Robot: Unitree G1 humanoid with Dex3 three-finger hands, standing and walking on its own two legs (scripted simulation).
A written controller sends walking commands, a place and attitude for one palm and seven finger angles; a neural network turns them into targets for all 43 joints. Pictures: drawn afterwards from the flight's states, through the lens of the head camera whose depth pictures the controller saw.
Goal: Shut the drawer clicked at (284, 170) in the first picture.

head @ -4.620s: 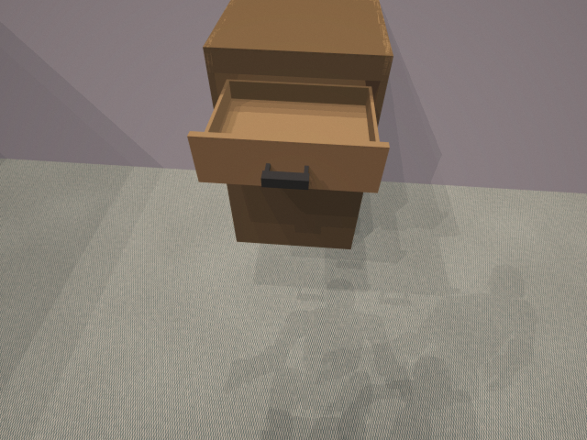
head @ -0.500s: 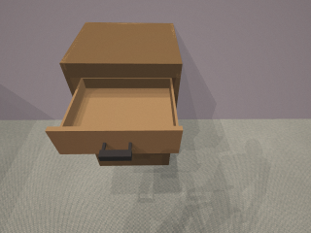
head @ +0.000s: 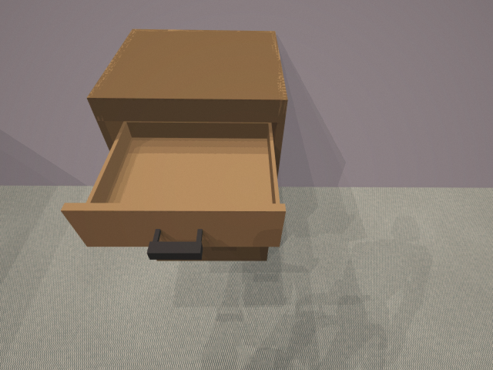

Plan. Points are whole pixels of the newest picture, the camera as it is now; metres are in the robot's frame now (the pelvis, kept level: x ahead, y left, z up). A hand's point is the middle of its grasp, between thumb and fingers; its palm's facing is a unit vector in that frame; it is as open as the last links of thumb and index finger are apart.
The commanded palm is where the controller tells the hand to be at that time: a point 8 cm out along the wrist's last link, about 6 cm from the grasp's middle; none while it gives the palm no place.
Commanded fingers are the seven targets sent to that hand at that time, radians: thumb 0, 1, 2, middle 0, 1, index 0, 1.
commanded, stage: come to a stop and stand still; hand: left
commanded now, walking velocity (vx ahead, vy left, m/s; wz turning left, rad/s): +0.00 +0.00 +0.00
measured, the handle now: (177, 241) +0.38 +0.17 -0.08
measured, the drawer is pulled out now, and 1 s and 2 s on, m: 0.30 0.30 0.30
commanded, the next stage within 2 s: look again from close up in 0.18 s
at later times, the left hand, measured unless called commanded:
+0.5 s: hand out of the picture +0.00 +0.17 -0.18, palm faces +0.04 -0.97 -0.24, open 7.4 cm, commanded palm none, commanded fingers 0.00 0.90 0.90 -0.20 -0.30 -0.20 -0.30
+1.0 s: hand out of the picture +0.04 +0.20 -0.18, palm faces +0.01 -0.98 -0.21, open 7.3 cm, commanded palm none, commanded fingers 0.00 0.90 0.90 -0.20 -0.30 -0.20 -0.30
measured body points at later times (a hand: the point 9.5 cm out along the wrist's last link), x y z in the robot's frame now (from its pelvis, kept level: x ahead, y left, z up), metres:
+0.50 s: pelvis +0.01 +0.00 -0.01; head +0.04 -0.02 +0.44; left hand +0.00 +0.22 -0.16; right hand +0.03 -0.23 -0.18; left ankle +0.04 +0.11 -0.74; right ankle -0.07 -0.07 -0.74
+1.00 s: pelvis +0.02 +0.02 -0.01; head +0.04 +0.03 +0.44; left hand +0.04 +0.25 -0.16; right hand +0.05 -0.21 -0.16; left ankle +0.04 +0.11 -0.74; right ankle -0.07 -0.07 -0.74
